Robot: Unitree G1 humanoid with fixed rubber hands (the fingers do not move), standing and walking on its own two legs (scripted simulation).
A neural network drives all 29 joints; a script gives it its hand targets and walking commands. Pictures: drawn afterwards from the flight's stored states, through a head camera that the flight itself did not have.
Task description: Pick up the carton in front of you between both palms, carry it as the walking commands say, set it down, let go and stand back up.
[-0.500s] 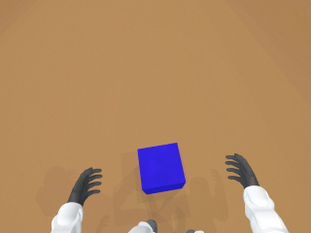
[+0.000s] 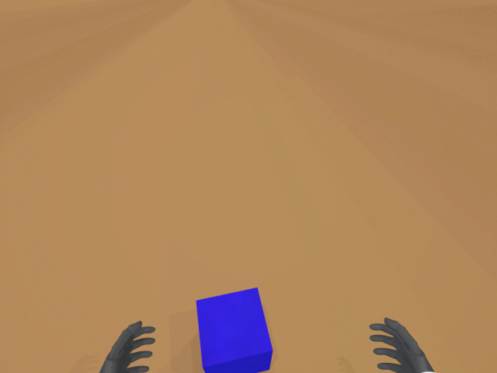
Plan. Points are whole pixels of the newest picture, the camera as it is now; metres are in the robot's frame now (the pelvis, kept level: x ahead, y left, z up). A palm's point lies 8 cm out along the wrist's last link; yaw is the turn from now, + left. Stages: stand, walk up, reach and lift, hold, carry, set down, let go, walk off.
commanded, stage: let go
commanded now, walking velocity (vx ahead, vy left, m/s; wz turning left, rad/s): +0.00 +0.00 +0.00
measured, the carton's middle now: (234, 336) +0.39 +0.08 -0.65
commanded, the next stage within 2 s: stand in 0.20 s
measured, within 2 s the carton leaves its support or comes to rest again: neither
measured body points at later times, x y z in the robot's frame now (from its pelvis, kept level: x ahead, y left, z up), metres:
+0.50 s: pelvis +0.03 +0.02 -0.02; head +0.03 +0.03 +0.43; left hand +0.12 +0.31 -0.12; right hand +0.14 -0.23 -0.12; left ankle +0.00 +0.13 -0.74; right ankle -0.04 -0.10 -0.74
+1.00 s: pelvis +0.04 +0.03 -0.02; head +0.04 +0.04 +0.43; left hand +0.06 +0.31 -0.14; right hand +0.17 -0.21 -0.14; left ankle +0.00 +0.13 -0.74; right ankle -0.04 -0.10 -0.74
